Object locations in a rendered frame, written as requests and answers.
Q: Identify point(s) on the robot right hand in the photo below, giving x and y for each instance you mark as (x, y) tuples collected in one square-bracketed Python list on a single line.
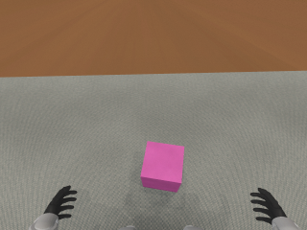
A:
[(274, 209)]

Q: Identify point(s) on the carton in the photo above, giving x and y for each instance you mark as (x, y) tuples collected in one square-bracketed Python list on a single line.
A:
[(162, 166)]

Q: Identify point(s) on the robot left hand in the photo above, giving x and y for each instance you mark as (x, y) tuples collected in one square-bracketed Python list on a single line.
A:
[(55, 207)]

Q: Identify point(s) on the robot right forearm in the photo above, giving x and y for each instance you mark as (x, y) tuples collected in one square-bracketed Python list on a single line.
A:
[(283, 223)]

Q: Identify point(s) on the robot left forearm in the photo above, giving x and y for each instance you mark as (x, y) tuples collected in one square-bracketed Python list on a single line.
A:
[(47, 221)]

